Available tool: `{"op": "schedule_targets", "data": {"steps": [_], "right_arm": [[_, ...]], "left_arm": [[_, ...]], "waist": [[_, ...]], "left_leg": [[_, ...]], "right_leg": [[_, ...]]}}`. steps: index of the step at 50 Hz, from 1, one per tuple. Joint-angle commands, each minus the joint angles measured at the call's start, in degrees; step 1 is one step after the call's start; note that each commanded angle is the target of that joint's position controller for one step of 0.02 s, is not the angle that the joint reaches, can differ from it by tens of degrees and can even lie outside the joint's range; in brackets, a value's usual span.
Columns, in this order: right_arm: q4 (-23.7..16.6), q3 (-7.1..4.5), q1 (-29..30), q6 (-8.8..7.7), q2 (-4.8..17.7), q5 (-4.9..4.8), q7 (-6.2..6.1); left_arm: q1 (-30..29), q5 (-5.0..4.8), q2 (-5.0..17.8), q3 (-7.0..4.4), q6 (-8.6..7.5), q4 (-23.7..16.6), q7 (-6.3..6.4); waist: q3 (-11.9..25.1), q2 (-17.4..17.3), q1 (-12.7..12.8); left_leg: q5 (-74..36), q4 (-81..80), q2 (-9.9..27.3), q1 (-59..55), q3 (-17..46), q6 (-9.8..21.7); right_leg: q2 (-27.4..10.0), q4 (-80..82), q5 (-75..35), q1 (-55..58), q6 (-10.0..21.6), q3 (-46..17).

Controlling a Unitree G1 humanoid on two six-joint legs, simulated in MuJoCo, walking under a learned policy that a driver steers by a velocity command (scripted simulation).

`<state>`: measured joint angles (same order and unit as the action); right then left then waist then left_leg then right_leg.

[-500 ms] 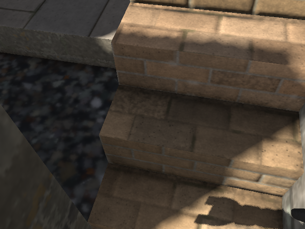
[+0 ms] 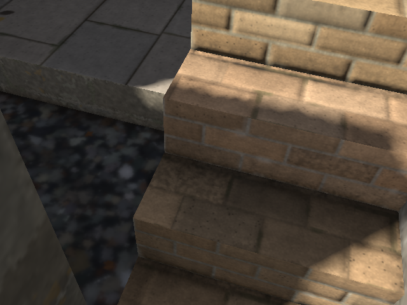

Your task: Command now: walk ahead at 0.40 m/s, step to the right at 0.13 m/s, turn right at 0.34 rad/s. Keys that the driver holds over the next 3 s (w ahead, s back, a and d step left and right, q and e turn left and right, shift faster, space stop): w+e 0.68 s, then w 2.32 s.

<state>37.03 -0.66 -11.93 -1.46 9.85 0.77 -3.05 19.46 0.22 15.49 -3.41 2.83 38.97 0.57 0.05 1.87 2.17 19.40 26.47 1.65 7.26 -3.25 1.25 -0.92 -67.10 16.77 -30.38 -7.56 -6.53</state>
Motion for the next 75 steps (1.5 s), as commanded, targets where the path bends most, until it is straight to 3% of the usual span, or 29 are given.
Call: {"op": "schedule_targets", "data": {"steps": [1,6,7,9,10,12,17,21,25,34,36,37,39,40,41,42,45,46,49,54,58,60,61,62,63,64,65,69,75], "right_arm": [[-5.22,-3.56,5.88,-0.22,11.21,-0.52,0.21],[-4.93,-5.56,9.67,1.07,14.28,-4.24,0.67],[-5.92,-5.19,11.53,1.21,12.22,-5.15,0.50],[-8.70,-3.78,5.74,0.24,4.86,-2.18,-0.02],[-7.14,-5.05,0.72,-0.66,9.52,-4.28,0.41],[-6.78,-5.24,8.25,-2.14,11.26,-4.06,1.48],[-3.10,-4.86,6.02,2.33,6.92,-1.21,2.03],[-2.40,-5.09,4.45,3.93,7.76,-2.65,1.04],[-9.44,-3.53,14.21,3.63,5.96,0.42,1.29],[-26.88,3.91,20.86,2.74,0.61,2.27,2.65],[-29.22,4.26,21.02,1.97,0.13,1.81,2.91],[-30.41,5.04,20.59,0.51,0.14,0.85,3.61],[-23.41,-0.99,3.65,-0.67,6.91,-1.78,1.82],[-15.22,-2.87,-8.70,0.00,13.11,1.01,0.83],[-9.28,-5.63,-21.34,1.20,22.85,1.55,-0.85],[-7.46,-4.11,-19.55,1.24,19.89,0.90,-2.06],[-7.40,-2.06,-0.83,0.05,4.99,-3.69,-0.45],[-7.37,-1.77,2.49,-1.00,1.86,-0.82,-1.27],[-9.88,-1.32,15.00,-0.99,5.80,-1.91,-0.21],[-12.66,-0.87,7.65,2.08,8.95,2.15,-1.27],[-14.52,0.16,11.78,3.26,10.38,0.38,0.47],[-19.38,3.06,24.05,1.34,4.08,-2.78,1.92],[-19.20,5.07,21.91,0.35,-1.75,-2.21,3.13],[-15.68,4.77,4.85,0.60,-5.47,-1.32,4.88],[-11.18,3.54,-8.53,0.52,-2.29,-0.70,5.97],[-9.95,2.49,-11.94,1.70,2.77,-1.87,6.48],[-14.30,1.40,-3.15,3.31,5.84,-2.69,6.64],[-14.74,0.47,7.88,5.81,6.97,-1.37,6.18],[-13.76,1.57,6.66,5.22,4.99,-1.44,4.60]], "left_arm": [[-3.60,-0.35,-0.51,1.06,-1.45,-6.63,-0.34],[6.95,-0.89,2.26,-0.92,-2.52,-5.66,0.94],[11.07,-0.04,2.89,-1.30,-3.62,-2.85,1.09],[11.07,1.54,13.56,-2.32,-6.45,-4.78,0.97],[12.99,1.56,12.21,-2.48,-6.59,-3.25,0.70],[8.87,0.48,4.93,-0.44,-5.55,-4.32,0.74],[5.93,2.51,4.21,0.77,-6.85,-5.07,3.21],[9.17,1.37,3.31,0.97,-6.35,-2.83,4.50],[16.47,-0.34,5.81,-0.68,-5.82,-1.61,5.70],[12.42,-3.20,9.86,-0.86,-2.59,-1.70,8.47],[8.02,-2.49,10.05,-1.57,-1.34,-2.20,9.08],[3.65,-2.92,14.37,-1.81,-0.66,-4.00,8.98],[8.25,-0.93,15.42,-0.87,-1.05,0.48,7.73],[2.71,-2.69,14.63,-1.28,-2.79,-0.25,6.21],[0.74,-1.28,9.84,-0.10,-4.80,-3.78,4.12],[0.65,-0.76,5.39,0.96,-6.57,-1.12,1.43],[-0.74,-1.64,-0.43,1.95,-3.44,-2.62,2.11],[0.52,-0.33,1.81,0.97,-1.88,-3.38,1.97],[8.28,-0.48,3.76,0.02,1.37,-4.40,3.50],[-1.21,-0.65,4.37,0.39,1.65,-10.51,4.49],[14.80,1.18,4.64,0.48,-0.32,-5.48,3.38],[29.36,3.11,2.81,0.56,-1.92,0.62,1.33],[23.75,5.75,2.25,1.95,-3.06,2.65,-0.41],[6.84,6.47,2.65,3.88,-4.56,-3.82,-0.59],[1.96,3.57,4.79,3.84,-4.27,-7.82,-0.26],[1.33,0.95,12.28,1.88,-3.86,-8.54,0.88],[-5.71,0.96,10.88,1.75,-3.90,-9.60,2.06],[-2.33,3.11,3.60,3.53,-5.14,-10.53,5.24],[3.65,2.84,3.22,2.70,-4.65,-10.28,7.93]], "waist": [[-0.24,-12.22,-0.85],[6.38,-12.00,4.05],[4.78,-5.58,6.08],[4.63,25.44,-0.50],[10.15,16.14,0.55],[1.73,0.77,1.19],[-3.84,-6.82,-2.03],[-1.62,7.53,0.20],[-5.37,12.29,4.52],[-8.55,7.97,-0.64],[-3.02,10.64,-2.37],[-2.44,15.07,-4.62],[16.97,21.75,-12.83],[21.19,3.76,-16.65],[28.50,-31.64,-16.41],[28.65,-37.29,-12.56],[8.81,-17.27,-1.95],[6.03,-14.38,0.78],[-0.61,-15.43,10.32],[-6.98,-8.50,3.01],[2.67,-5.28,7.09],[2.26,1.99,13.83],[-0.61,11.03,6.52],[0.89,11.10,-7.87],[4.73,3.26,-11.66],[7.01,4.87,-12.20],[1.06,4.94,-11.98],[1.81,0.68,-5.97],[5.55,4.47,-2.57]], "left_leg": [[-36.47,-5.80,11.91,1.42,2.22,8.37],[-60.30,10.87,11.48,-6.04,-0.77,5.82],[-51.51,23.87,7.17,-2.84,-3.87,2.66],[18.63,66.84,-6.22,26.20,2.99,-6.57],[18.90,73.16,-5.39,29.46,8.26,-6.39],[10.47,63.92,-1.14,38.14,6.89,-3.69],[-1.89,62.28,-1.25,36.36,8.11,-5.73],[-1.01,68.89,-3.59,35.68,3.24,-8.94],[9.88,94.24,-4.54,58.96,3.84,-9.38],[8.85,86.86,1.70,63.19,3.74,-9.29],[1.55,69.22,2.63,49.32,0.03,-7.66],[26.19,48.95,1.41,33.20,-0.86,-3.07],[22.83,46.86,-6.76,9.44,-4.99,0.04],[19.30,38.24,-1.43,0.23,12.40,4.31],[1.46,13.19,14.76,-11.99,41.14,13.05],[-15.91,-0.48,19.47,-8.27,54.19,16.66],[4.73,3.90,22.52,1.98,34.43,9.79],[-8.78,10.83,18.58,2.96,21.38,3.69],[-4.40,7.81,20.12,23.29,14.05,4.39],[-1.72,-2.70,15.45,16.61,3.83,7.63],[-22.74,2.16,9.90,11.45,-4.51,8.15],[-19.37,35.70,3.65,8.47,-2.94,4.50],[4.23,62.07,-1.49,15.22,1.54,2.96],[3.43,80.92,-7.99,21.92,15.91,-0.26],[0.85,90.29,-9.99,26.69,20.31,-4.53],[-1.60,87.60,-9.53,33.85,20.28,-6.45],[-7.28,87.86,-7.17,33.70,20.79,-6.05],[-19.85,81.19,-8.54,29.81,15.03,-7.44],[-12.37,72.66,-7.12,34.90,15.30,-8.30]], "right_leg": [[-0.50,7.48,0.41,3.61,1.69,7.59],[2.67,35.99,0.78,15.00,9.47,12.54],[5.94,47.38,-10.95,19.46,11.07,13.98],[-16.36,44.93,-65.97,30.27,26.72,-23.34],[-19.78,46.86,-41.29,32.35,34.26,-26.56],[-14.00,51.21,1.08,30.96,26.69,-23.41],[-16.89,51.84,-24.31,26.03,22.37,-19.77],[-12.76,51.39,-24.89,25.38,22.28,-15.28],[-14.01,48.09,-28.31,37.60,22.67,-19.78],[-12.22,57.40,-23.58,22.00,12.84,-17.38],[-10.39,62.63,-23.10,18.81,10.66,-13.70],[-9.99,66.85,-27.40,10.65,10.59,-9.93],[-9.10,49.05,-92.25,22.33,11.70,-4.62],[-5.78,32.53,-92.61,11.51,10.27,-4.20],[3.74,4.31,-36.57,2.48,8.46,-3.60],[10.42,-18.71,5.25,-2.59,5.98,-9.38],[6.15,-33.54,8.12,-23.06,5.67,-5.26],[6.18,-38.16,7.80,-22.11,5.50,-3.19],[4.69,-49.69,5.00,-13.60,3.68,3.67],[3.09,-29.64,-1.78,-17.41,1.53,3.40],[-0.53,9.58,-11.69,13.29,6.67,11.66],[-4.38,46.17,-36.49,19.48,13.36,1.20],[-2.20,44.48,-37.65,17.40,12.34,2.79],[-7.88,43.14,-39.69,7.52,13.06,-19.56],[-12.38,45.02,-30.87,8.51,15.38,-24.65],[-17.52,55.35,13.79,10.64,19.80,-36.51],[-17.40,56.42,34.45,-1.22,17.91,-40.18],[-9.42,44.77,19.00,1.09,14.99,-15.87],[-11.39,46.30,15.30,16.56,18.46,-18.54]]}}
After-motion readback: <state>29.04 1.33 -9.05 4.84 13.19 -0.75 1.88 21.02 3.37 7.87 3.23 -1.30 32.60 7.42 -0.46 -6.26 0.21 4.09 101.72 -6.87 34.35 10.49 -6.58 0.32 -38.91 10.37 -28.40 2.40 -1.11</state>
